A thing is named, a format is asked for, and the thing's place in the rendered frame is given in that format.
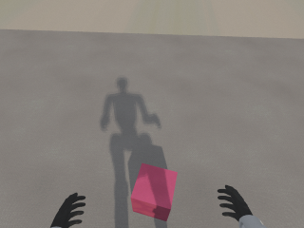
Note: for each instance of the robot right hand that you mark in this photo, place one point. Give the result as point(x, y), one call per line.
point(239, 205)

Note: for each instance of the robot left hand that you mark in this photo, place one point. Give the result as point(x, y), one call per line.
point(63, 216)

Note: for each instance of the right robot forearm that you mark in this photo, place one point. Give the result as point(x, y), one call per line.
point(250, 221)

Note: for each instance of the carton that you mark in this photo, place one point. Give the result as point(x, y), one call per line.
point(153, 191)

